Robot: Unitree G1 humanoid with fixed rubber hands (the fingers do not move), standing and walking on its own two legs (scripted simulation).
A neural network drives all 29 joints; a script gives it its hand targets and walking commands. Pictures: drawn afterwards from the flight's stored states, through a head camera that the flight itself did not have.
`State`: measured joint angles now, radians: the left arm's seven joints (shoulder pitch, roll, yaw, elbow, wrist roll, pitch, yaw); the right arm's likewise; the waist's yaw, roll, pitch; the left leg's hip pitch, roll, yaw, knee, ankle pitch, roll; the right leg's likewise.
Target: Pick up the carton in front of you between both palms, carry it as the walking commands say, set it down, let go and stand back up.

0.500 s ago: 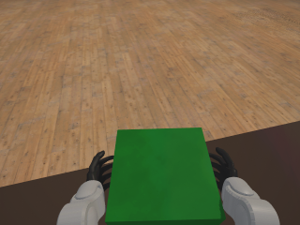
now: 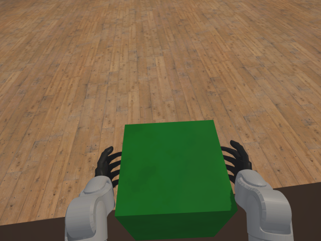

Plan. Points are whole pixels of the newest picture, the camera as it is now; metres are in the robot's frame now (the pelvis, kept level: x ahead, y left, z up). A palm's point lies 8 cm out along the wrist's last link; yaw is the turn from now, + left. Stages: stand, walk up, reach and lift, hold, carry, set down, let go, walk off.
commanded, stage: carry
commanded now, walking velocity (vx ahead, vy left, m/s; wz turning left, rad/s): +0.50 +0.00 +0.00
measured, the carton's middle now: (172, 184) +0.28 +0.01 +0.01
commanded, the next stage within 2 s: none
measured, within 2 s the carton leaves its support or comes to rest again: neither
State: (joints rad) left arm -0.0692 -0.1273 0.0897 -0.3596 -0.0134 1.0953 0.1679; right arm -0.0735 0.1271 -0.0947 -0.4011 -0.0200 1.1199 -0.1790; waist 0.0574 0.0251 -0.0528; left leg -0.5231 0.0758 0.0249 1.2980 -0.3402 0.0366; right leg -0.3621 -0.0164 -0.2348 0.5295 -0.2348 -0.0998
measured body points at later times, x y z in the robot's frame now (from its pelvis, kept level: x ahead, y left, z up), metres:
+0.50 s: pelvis +0.24 +0.02 -0.01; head +0.32 +0.03 +0.43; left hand +0.61 +0.16 +0.05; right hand +0.59 -0.15 +0.06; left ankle +0.31 +0.09 -0.73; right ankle +0.23 -0.10 -0.72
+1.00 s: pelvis +0.31 +0.02 +0.00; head +0.32 +0.04 +0.45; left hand +0.66 +0.18 +0.08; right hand +0.65 -0.14 +0.09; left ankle +0.31 +0.09 -0.73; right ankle +0.25 -0.10 -0.73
